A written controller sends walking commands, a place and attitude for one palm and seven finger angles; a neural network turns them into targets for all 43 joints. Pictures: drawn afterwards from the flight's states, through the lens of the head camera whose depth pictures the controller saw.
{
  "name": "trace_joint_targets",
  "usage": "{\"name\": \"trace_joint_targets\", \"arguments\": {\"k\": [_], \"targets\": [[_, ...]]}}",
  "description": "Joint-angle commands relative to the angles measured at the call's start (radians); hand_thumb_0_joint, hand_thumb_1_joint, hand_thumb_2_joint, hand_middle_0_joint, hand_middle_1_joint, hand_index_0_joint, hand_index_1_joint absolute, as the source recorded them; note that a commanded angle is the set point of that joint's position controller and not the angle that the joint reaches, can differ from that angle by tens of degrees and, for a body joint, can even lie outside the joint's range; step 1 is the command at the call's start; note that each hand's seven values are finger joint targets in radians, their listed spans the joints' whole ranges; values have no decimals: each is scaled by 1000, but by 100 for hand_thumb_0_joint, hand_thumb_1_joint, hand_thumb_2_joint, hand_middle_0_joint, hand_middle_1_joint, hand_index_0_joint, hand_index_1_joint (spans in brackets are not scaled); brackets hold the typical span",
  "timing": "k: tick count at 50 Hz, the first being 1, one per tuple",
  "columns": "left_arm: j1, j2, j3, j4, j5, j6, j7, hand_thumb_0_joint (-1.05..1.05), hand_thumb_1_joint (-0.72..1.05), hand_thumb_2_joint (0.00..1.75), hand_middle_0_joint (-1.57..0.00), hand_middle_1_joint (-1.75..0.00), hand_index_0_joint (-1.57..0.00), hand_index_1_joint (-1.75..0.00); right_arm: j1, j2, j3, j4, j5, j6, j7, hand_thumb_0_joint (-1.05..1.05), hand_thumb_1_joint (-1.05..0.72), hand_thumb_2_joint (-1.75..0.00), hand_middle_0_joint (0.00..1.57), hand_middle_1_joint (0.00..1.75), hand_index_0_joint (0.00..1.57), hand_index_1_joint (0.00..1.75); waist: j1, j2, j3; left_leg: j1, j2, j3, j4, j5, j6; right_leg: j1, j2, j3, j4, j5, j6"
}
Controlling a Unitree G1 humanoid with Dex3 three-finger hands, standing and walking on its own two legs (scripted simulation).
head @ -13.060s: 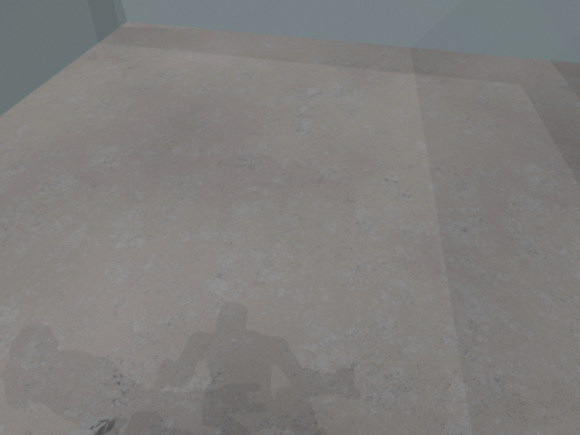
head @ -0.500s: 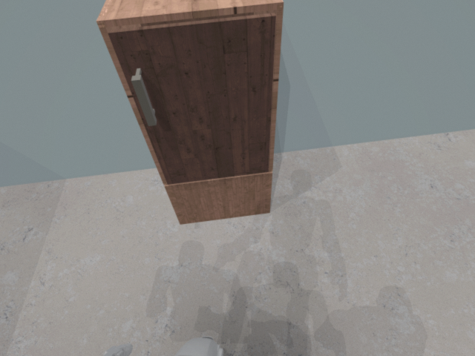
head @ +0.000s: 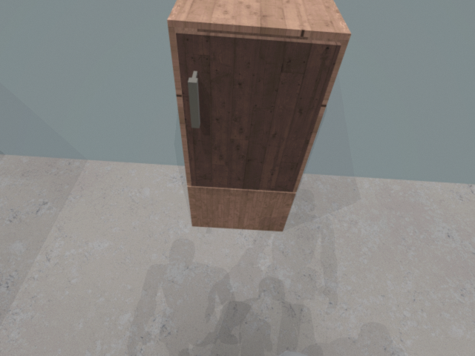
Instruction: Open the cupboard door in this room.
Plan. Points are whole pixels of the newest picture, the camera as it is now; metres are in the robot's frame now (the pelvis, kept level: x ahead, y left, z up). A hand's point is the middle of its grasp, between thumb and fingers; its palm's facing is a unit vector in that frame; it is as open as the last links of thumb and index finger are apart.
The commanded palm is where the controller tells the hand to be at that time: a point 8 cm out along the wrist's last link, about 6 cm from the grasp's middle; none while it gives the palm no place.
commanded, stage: take the last steps up to it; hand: left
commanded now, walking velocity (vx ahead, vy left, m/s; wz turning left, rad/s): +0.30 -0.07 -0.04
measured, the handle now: (195, 100) +0.75 +0.18 +0.00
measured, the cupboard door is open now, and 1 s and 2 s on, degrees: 0 0 0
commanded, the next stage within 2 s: come to a stop and stand still in 0.50 s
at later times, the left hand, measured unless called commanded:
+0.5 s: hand out of the picture +0.15 +0.11 -0.17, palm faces +0.04 -0.98 -0.18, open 7.3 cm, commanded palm none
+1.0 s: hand (188, 297) +0.26 +0.12 -0.18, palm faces +0.03 -0.96 -0.27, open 7.4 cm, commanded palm none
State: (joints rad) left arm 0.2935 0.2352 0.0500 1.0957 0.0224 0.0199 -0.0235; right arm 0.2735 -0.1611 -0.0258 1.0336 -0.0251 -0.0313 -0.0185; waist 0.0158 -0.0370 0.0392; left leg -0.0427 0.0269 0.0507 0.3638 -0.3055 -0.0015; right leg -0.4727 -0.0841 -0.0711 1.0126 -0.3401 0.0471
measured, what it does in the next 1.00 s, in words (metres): walks ahead: right foot, then left foot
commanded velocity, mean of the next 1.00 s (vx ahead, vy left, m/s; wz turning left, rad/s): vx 0.04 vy -0.02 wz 0.01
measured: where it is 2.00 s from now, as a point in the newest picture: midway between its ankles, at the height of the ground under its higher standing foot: outside the picture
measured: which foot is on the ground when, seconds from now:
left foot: down 0.00-0.20, up 0.22-0.60, down 0.62-1.00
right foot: up 0.00-0.18, down 0.20-0.64, up 0.66-1.00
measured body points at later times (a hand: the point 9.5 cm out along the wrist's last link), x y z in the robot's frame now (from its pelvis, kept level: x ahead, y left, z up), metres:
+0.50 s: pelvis +0.13 -0.07 +0.00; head +0.15 -0.07 +0.45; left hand +0.14 +0.16 -0.16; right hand +0.18 -0.30 -0.16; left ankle +0.17 +0.07 -0.70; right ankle +0.13 -0.15 -0.74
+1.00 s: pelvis +0.21 -0.09 -0.01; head +0.25 -0.09 +0.44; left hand +0.26 +0.17 -0.16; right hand +0.27 -0.33 -0.17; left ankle +0.22 +0.06 -0.74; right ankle +0.23 -0.21 -0.73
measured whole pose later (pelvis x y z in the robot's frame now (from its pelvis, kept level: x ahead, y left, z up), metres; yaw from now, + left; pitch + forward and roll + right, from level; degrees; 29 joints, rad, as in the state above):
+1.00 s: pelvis +0.21 -0.09 -0.01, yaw -1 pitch -2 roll +1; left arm 0.18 0.22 0.06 1.02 0.02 0.02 0.02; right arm 0.14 -0.18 -0.06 1.06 -0.03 0.04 -0.03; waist 0.01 0.00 0.11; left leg -0.23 0.10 0.13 0.53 -0.25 -0.04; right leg -0.33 -0.06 -0.06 0.67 -0.32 0.03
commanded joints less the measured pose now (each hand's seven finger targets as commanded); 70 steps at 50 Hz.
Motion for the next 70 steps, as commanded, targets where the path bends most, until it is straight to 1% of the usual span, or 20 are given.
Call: {"name": "trace_joint_targets", "arguments": {"k": [1,6,8,9,10,11,14,17,25,29,30,32,33,38,44,49,51,52,59,70], "targets": [[-140,25,3,-112,-1,-29,-4,0,90,90,-20,-30,-20,-30,111,-171,-44,4,1,-20,-12,0,-90,-90,20,30,20,30,-51,165,82,35,263,-145,-157,307,162,-158,-42,17,-93,35,0],[-134,17,8,-109,-6,-43,-12,0,90,90,-20,-30,-20,-30,79,-192,-52,23,-7,-13,-11,0,-90,-90,20,30,20,30,-31,191,80,-70,257,-103,-81,287,127,76,-5,-38,-363,51,-27],[26,46,21,-52,-2,-54,-8,0,90,90,-20,-30,-20,-30,72,-184,-48,32,-3,-9,-7,0,-90,-90,20,30,20,30,42,105,29,-177,189,-55,83,278,85,339,48,-80,-478,137,-43],[160,102,34,-9,3,-67,0,0,90,90,-20,-30,-20,-30,75,-159,-43,33,7,-14,-1,0,-90,-90,20,30,20,30,103,-4,-44,-283,127,4,289,236,49,539,-18,13,-530,122,-74],[287,208,58,23,7,-78,17,0,90,90,-20,-30,-20,-30,95,-82,-28,4,19,-23,8,0,-90,-90,20,30,20,30,134,-289,-137,-483,3,79,607,-128,9,692,-285,390,-664,117,-171],[292,236,59,24,-13,-77,24,0,90,90,-20,-30,-20,-30,58,-110,-30,-20,25,-13,5,0,-90,-90,20,30,20,30,133,-310,-161,-507,5,-23,805,-322,23,611,-373,566,-775,48,-236],[21,110,27,-53,-6,-69,40,0,90,90,-20,-30,-20,-30,-17,-94,-40,-14,6,3,18,0,-90,-90,20,30,20,30,32,-37,37,-520,109,-65,876,-100,20,273,-293,363,-826,-142,-219],[-41,55,7,-61,1,-81,44,0,90,90,-20,-30,-20,-30,80,-44,-34,21,-1,27,25,0,-90,-90,20,30,20,30,-38,-65,22,-383,110,-13,717,-31,-13,152,-208,147,-843,20,-177],[44,70,11,-7,-1,-92,37,0,90,90,-20,-30,-20,-30,-59,-38,-24,-31,7,7,34,0,-90,-90,20,30,20,30,8,-64,26,-383,78,40,354,8,-25,303,-200,112,-807,229,-213],[32,54,11,7,-7,-80,39,0,90,90,-20,-30,-20,-30,-3,-44,-18,0,6,-14,24,0,-90,-90,20,30,20,30,-31,-37,14,-161,46,77,122,121,-15,254,-148,64,-695,223,-164],[40,25,4,8,-9,-74,39,0,90,90,-20,-30,-20,-30,46,-70,-20,22,7,-23,19,0,-90,-90,20,30,20,30,-46,45,1,-49,68,37,62,173,-8,196,-103,35,-602,190,-134],[70,-51,-18,-7,-13,-62,42,0,90,90,-20,-30,-20,-30,112,-171,-30,40,3,-17,0,0,-90,-90,20,30,20,30,-43,265,-32,14,341,-241,-18,531,116,105,25,-65,-366,-86,-42],[59,-46,-21,3,-14,-47,53,0,90,90,-20,-30,-20,-30,80,-149,-18,52,3,-11,-15,0,-90,-90,20,30,20,30,-43,333,-39,-30,356,-262,-75,668,142,130,19,-15,-283,-232,-22],[42,-8,-9,5,-10,-18,56,0,90,90,-20,-30,-20,-30,-14,-152,-35,36,12,5,-41,0,-90,-90,20,30,20,30,-30,159,-83,81,323,-129,25,1068,168,83,-6,37,-242,-133,-9],[-10,3,19,-76,-3,18,51,0,90,90,-20,-30,-20,-30,-98,-194,-71,-16,-1,38,-33,0,-90,-90,20,30,20,30,-14,201,-70,-44,314,-58,25,832,164,74,17,49,-128,-124,-18],[80,34,18,-67,2,-6,49,0,90,90,-20,-30,-20,-30,-161,-172,-74,-41,5,51,-7,0,-90,-90,20,30,20,30,47,145,-78,-202,192,7,149,336,53,314,7,-1,-531,214,-16],[21,176,26,-101,11,-23,55,0,90,90,-20,-30,-20,-30,-105,-73,-54,-66,20,63,8,0,-90,-90,20,30,20,30,20,-222,-39,-334,3,56,400,-252,-33,268,-306,344,-718,430,-145],[12,190,29,-117,7,-18,54,0,90,90,-20,-30,-20,-30,-124,-92,-59,-73,18,85,7,0,-90,-90,20,30,20,30,44,-155,-25,-294,11,-20,522,-313,-24,164,-351,372,-757,353,-214],[-63,154,37,-143,3,-22,71,0,90,90,-20,-30,-20,-30,-83,-146,-61,-51,1,97,24,0,-90,-90,20,30,20,30,27,-118,-34,-441,8,-97,759,-72,-49,282,-266,263,-720,309,-187],[-35,175,42,-115,14,-14,57,0,90,90,-20,-30,-20,-30,-48,-109,-31,-56,17,63,20,0,-90,-90,20,30,20,30,34,-176,-68,-255,-15,-3,281,-116,-32,305,-205,236,-751,162,-181]]}}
